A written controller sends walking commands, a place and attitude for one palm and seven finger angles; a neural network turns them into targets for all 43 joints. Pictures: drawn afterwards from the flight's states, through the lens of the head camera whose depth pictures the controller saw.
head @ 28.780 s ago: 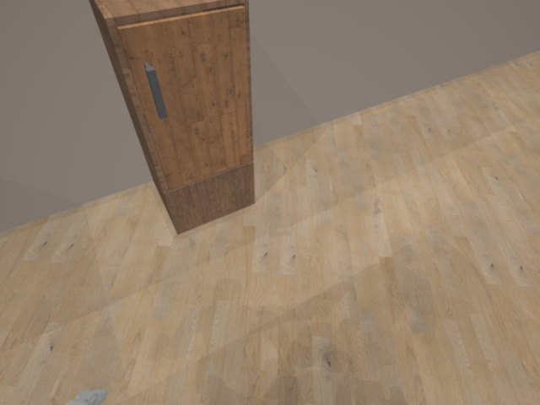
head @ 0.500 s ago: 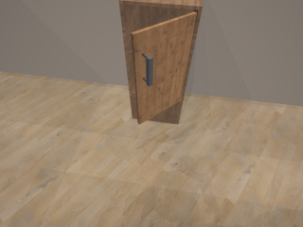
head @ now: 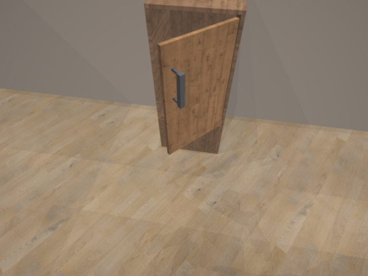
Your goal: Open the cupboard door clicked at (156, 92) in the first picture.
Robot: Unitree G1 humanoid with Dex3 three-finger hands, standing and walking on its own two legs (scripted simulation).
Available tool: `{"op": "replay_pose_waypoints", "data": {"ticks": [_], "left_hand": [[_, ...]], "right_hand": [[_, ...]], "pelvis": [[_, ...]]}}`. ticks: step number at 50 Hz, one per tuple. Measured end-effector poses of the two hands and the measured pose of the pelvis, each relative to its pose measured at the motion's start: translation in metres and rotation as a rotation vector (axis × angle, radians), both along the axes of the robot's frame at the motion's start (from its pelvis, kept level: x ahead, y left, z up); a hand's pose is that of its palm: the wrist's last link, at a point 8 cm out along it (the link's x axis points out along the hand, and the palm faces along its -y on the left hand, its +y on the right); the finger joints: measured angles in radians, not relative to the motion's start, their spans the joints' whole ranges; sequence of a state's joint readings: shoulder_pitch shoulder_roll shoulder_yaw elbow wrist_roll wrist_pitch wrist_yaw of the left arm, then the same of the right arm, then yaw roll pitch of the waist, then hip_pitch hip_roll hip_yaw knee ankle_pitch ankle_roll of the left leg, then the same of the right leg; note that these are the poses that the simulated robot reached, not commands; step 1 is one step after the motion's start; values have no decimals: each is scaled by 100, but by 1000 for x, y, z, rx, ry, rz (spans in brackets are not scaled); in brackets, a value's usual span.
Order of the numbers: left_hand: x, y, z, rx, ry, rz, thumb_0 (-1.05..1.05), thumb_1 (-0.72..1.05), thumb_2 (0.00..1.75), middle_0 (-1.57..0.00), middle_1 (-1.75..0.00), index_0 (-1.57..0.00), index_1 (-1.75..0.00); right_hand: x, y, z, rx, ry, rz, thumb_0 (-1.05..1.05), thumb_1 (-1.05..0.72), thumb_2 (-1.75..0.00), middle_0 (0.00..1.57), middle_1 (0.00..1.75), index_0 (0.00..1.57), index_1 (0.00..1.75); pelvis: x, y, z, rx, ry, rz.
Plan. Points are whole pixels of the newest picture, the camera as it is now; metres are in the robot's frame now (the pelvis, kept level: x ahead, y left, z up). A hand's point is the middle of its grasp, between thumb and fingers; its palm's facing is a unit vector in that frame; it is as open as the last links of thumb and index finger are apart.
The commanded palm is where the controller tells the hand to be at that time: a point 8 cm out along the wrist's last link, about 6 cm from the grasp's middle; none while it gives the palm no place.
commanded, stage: walk to a spot facing it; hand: left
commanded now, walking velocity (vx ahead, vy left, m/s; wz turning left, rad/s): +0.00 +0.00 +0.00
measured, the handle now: (177, 88) +0.75 +0.07 -0.05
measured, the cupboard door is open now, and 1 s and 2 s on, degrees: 46 46 46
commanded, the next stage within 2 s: none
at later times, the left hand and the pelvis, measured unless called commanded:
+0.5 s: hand out of the picture +0.08 +0.17 -0.19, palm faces -0.15 -0.95 -0.28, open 7.4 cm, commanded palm none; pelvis -0.02 -0.03 -0.03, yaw -11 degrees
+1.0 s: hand out of the picture +0.14 +0.18 -0.19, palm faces -0.39 -0.89 -0.24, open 7.4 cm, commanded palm none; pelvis -0.01 +0.01 -0.02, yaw -28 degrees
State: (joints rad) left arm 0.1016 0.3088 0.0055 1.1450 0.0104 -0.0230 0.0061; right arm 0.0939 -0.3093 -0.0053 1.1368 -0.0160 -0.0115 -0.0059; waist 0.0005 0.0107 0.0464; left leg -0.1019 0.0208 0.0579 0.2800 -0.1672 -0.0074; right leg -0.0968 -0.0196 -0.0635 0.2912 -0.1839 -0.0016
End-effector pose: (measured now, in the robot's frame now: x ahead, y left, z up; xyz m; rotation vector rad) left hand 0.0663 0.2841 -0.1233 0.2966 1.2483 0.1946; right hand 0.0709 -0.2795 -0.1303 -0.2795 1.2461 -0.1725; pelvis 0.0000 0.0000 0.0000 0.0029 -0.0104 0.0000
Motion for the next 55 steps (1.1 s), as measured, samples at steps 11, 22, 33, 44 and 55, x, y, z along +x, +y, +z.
{"op": "replay_pose_waypoints", "data": {"ticks": [11,22,33,44,55], "left_hand": [[11,-11,-6,-12,12,-17,1,91,90,-20,-30,-20,-30],[11,-53,-26,-53,74,-106,1,91,90,-20,-30,-20,-30],[0,-87,-15,-46,115,-177,1,91,90,-20,-30,-20,-30],[39,-72,-19,-61,98,-291,1,90,90,-20,-30,-20,-30],[130,-71,-24,-91,1,-462,1,91,90,-19,-30,-20,-30]], "right_hand": [[-6,0,-3,-3,-5,-45,0,-91,-90,20,30,20,30],[-74,10,-36,71,42,-204,0,-91,-90,20,30,20,30],[-94,-13,-29,89,32,-343,1,-91,-90,20,30,20,30],[-67,-9,-4,29,-128,-417,0,-91,-90,20,30,20,30],[-120,27,7,-37,-72,-497,0,-91,-90,20,30,21,30]], "pelvis": [[2,-3,-3,1,7,-48],[-12,-18,-22,34,-8,-175],[-22,-34,-11,42,23,-296],[-15,-14,-8,34,46,-431],[-5,8,-9,-20,47,-547]]}}
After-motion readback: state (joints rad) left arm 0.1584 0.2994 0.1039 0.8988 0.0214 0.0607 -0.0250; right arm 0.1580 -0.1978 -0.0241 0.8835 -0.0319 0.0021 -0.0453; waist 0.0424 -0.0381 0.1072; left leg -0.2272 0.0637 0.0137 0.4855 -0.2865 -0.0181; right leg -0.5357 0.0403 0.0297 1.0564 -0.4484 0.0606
